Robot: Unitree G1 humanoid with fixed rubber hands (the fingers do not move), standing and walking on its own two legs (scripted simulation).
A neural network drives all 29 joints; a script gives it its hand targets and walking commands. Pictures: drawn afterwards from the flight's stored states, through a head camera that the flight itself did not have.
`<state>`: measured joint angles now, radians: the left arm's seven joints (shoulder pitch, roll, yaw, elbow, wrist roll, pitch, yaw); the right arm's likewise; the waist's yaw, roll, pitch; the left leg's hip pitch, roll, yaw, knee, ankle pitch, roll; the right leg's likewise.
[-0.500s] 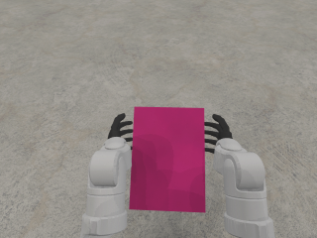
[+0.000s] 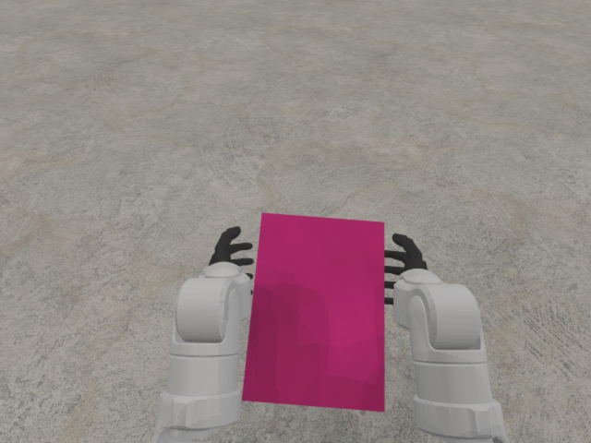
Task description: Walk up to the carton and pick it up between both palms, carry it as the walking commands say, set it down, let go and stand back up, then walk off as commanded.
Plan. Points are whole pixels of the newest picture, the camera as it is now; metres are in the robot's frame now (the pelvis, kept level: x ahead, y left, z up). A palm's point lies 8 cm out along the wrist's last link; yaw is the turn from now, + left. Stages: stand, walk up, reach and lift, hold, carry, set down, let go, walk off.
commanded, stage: carry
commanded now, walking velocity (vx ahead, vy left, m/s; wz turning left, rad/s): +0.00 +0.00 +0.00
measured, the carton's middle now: (311, 311) +0.33 +0.00 -0.01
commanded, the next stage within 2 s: none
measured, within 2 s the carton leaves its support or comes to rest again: neither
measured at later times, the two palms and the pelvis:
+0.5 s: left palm (214, 277) +0.32 +0.13 +0.09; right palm (395, 280) +0.32 -0.11 +0.08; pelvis +0.01 +0.01 +0.00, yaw +0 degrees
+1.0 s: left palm (216, 286) +0.32 +0.13 +0.07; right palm (395, 287) +0.32 -0.11 +0.07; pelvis +0.02 +0.01 +0.00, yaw +0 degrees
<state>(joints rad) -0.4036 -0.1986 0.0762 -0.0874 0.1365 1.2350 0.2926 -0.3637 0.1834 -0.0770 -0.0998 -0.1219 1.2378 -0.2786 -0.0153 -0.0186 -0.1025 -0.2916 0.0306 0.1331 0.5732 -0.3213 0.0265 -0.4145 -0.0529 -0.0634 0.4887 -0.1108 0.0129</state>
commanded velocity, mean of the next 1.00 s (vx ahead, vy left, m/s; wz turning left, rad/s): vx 0.00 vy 0.00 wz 0.00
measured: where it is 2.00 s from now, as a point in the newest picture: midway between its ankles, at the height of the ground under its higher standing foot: outside the picture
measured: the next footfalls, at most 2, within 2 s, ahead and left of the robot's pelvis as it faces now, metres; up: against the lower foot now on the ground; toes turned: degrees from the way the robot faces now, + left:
none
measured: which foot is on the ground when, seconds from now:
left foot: down 0.00-1.00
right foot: down 0.00-1.00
